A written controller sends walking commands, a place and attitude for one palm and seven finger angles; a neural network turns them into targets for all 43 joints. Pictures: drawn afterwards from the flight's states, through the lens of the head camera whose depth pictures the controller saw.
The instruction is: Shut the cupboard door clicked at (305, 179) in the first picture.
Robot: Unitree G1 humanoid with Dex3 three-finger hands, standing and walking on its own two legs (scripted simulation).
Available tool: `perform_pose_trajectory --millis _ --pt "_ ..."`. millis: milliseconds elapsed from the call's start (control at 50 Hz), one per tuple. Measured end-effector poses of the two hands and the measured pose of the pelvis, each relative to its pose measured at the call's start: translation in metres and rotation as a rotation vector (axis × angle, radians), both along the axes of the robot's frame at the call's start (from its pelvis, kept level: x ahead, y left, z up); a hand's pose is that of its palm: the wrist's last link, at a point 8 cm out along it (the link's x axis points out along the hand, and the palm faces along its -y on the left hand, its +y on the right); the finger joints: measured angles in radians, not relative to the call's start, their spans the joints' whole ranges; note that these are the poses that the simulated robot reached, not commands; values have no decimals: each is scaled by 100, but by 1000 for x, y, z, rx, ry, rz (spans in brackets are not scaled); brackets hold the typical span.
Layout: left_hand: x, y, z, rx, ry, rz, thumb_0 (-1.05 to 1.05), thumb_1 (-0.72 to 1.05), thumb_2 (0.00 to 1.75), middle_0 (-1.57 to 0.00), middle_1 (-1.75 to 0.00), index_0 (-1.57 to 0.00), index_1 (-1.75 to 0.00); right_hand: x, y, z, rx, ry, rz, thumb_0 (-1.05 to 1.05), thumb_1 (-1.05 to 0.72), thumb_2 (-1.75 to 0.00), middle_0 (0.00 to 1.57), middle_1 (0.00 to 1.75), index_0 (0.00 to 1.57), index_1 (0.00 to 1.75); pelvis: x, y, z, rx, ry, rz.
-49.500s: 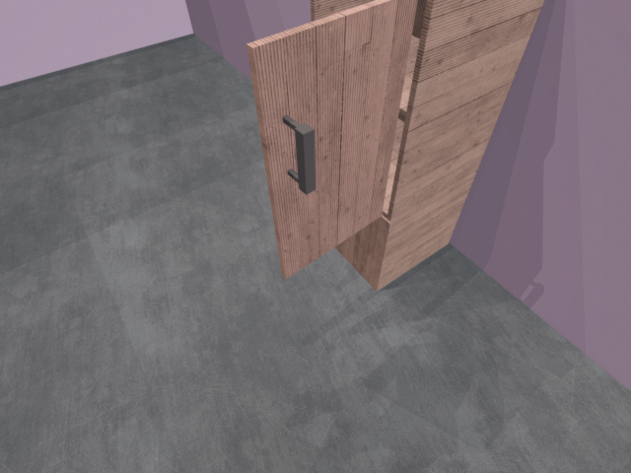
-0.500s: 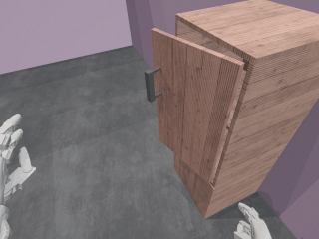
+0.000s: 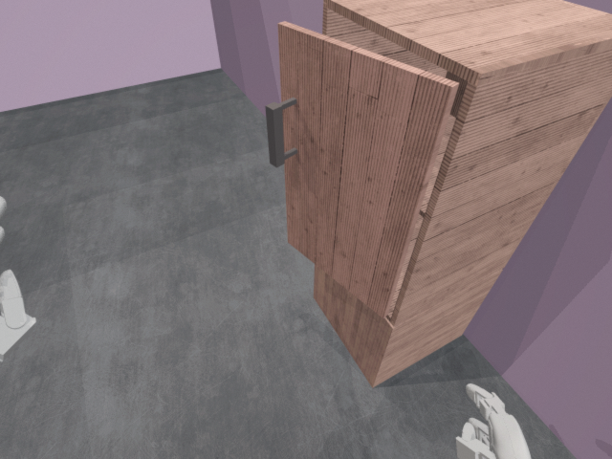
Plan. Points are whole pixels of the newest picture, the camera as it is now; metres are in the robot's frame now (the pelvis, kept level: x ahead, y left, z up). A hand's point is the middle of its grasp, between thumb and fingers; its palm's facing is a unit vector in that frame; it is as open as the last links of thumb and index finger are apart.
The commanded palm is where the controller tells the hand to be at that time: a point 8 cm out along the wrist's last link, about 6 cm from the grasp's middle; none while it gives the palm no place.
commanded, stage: step back with the hand held close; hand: left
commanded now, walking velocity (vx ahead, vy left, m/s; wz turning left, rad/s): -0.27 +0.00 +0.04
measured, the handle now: (283, 132) +0.71 +0.09 +0.07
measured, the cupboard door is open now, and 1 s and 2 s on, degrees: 16 16 16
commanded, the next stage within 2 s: stop stepping back and stand still in 0.88 s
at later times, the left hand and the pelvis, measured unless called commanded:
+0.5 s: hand out of the picture +0.11 +0.28 +0.18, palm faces +0.57 -0.70 -0.42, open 7.4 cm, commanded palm +0.03 +0.31 +0.19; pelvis -0.07 +0.00 -0.02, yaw +6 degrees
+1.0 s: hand out of the picture -0.07 +0.34 +0.20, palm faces +0.68 -0.66 -0.32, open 7.4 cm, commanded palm -0.14 +0.34 +0.19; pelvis -0.20 +0.02 -0.02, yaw +14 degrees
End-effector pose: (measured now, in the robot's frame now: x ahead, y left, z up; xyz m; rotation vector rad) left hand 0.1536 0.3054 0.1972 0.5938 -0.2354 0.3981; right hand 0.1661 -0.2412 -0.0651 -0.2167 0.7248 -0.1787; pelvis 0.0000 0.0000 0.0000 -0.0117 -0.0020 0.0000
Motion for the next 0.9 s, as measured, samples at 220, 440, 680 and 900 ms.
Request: perform_pose_trajectory --millis 220,440,680,900 --pt "-48 -3 -15 -27 -94 31 2 89 90 -21 -31 -21 -30 -55 -7 -10 -67 68 44 2 -90 -90 21 30 20 30 -39 -5 -10 -17 -10 60" --pt "-86 6 -2 58 -189 60 1 89 90 -21 -31 -21 -30 -72 -3 -20 -52 10 60 2 -90 -90 21 30 20 30 -65 -4 -22 -19 -39 79" --pt "-144 7 -13 44 -171 77 2 89 90 -21 -31 -21 -30 -93 16 -27 -50 65 156 2 -90 -90 21 30 20 30 -108 -3 -27 -2 -14 171" --pt "-223 41 25 95 -360 90 2 89 90 -22 -31 -22 -30 -139 57 -18 -37 35 177 2 -90 -90 21 30 20 30 -160 15 -22 -129 -23 229"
